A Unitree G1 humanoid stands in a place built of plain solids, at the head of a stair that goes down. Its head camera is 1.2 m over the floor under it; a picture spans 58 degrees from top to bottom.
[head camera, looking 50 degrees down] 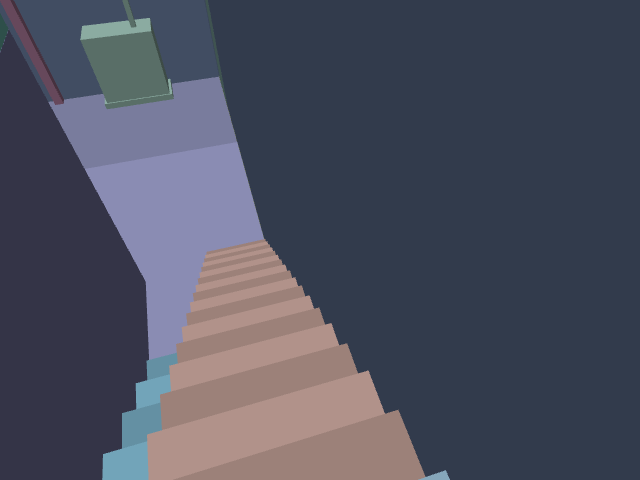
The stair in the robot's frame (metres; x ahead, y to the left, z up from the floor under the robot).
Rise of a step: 0.21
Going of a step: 0.23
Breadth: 0.84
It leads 16 degrees to the left of straight ahead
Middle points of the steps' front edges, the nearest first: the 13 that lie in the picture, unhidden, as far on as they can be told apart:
0.36 0.15 -0.20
0.57 0.21 -0.41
0.79 0.28 -0.61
1.01 0.34 -0.82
1.23 0.40 -1.02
1.44 0.47 -1.23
1.66 0.53 -1.43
1.88 0.60 -1.64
2.10 0.66 -1.84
2.31 0.72 -2.05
2.53 0.79 -2.25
2.75 0.85 -2.46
2.97 0.92 -2.66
